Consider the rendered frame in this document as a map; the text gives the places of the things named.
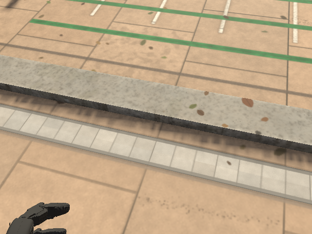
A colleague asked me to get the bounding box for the robot left hand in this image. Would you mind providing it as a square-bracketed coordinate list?
[6, 202, 70, 234]

